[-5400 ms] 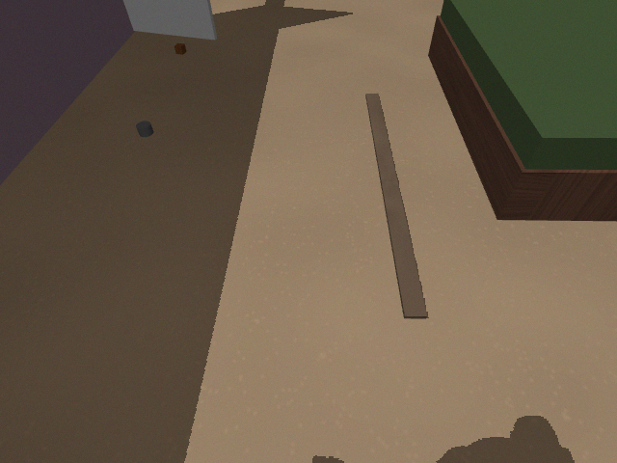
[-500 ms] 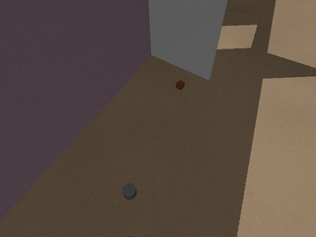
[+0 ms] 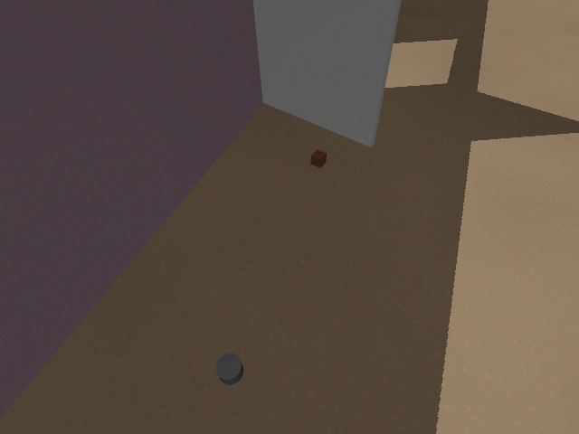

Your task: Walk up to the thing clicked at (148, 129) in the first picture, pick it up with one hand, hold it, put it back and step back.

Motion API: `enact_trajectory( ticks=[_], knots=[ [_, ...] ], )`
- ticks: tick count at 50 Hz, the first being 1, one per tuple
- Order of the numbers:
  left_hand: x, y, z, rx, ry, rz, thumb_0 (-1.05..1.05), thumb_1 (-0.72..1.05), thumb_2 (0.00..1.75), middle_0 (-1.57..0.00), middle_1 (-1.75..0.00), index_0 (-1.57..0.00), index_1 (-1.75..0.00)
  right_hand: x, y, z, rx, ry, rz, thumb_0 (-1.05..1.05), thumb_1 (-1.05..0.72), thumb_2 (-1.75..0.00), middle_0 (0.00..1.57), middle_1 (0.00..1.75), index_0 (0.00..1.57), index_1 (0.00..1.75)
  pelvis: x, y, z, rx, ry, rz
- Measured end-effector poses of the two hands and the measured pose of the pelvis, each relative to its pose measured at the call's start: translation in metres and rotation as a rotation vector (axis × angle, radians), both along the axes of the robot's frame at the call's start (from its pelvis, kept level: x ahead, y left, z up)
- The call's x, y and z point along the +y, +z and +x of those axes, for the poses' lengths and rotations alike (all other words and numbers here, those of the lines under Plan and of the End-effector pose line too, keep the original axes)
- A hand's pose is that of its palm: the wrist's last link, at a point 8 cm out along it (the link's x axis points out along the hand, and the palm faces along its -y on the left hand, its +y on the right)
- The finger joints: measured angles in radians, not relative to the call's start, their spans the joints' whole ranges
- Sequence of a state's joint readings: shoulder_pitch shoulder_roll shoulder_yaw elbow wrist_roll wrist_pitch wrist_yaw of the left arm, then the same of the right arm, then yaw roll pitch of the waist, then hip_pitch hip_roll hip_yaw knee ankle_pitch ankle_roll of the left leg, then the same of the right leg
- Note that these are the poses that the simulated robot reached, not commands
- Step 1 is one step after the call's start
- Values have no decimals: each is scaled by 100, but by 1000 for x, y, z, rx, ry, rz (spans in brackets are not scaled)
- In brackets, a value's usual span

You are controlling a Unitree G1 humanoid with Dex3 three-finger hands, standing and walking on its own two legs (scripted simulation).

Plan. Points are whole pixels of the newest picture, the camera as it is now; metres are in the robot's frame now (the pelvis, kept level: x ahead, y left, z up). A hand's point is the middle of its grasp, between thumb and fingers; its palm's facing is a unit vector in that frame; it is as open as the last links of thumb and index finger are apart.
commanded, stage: walk up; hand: left
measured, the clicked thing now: (230, 369) +0.44 +0.24 -0.73
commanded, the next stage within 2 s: stand in 1.02 s
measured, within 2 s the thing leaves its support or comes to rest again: neither
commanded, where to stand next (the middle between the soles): +0.06 +0.00 m, yaw +1 degrees
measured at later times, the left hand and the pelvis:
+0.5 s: hand out of the picture +0.10 +0.25 -0.14, palm faces +0.01 -0.95 -0.32, open 7.4 cm; pelvis +0.02 +0.00 +0.02, yaw +1 degrees
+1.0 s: hand out of the picture +0.10 +0.25 -0.14, palm faces +0.04 -0.95 -0.32, open 7.4 cm; pelvis +0.03 +0.00 +0.02, yaw +2 degrees
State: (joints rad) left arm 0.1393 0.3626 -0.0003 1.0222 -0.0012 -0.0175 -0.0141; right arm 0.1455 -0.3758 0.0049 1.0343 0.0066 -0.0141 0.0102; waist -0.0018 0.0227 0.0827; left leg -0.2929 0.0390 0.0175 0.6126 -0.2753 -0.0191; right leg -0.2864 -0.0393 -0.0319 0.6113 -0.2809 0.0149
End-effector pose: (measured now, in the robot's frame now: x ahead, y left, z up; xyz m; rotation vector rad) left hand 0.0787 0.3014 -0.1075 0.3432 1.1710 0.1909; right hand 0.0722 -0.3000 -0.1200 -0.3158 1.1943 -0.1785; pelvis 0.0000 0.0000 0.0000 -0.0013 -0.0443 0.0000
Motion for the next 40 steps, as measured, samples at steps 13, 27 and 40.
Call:
enact_trajectory(
  ticks=[13,27,40],
  knots=[
    [-7,11,38,-48,21,-40,1,90,89,-20,-30,-20,-30,0,18,20,15,8,-18,0,-90,-89,20,30,20,30,-1,15,10,0,17,0],
    [-5,7,7,63,76,-37,1,90,89,-20,-30,-20,-30,-5,23,34,31,16,-28,0,-91,-89,20,30,20,30,-3,20,19,12,27,-3],
    [-5,7,4,74,95,-39,1,90,89,-20,-30,-20,-30,4,20,42,36,19,-8,0,-91,-89,20,30,20,30,-2,21,24,11,31,-4]
  ],
)
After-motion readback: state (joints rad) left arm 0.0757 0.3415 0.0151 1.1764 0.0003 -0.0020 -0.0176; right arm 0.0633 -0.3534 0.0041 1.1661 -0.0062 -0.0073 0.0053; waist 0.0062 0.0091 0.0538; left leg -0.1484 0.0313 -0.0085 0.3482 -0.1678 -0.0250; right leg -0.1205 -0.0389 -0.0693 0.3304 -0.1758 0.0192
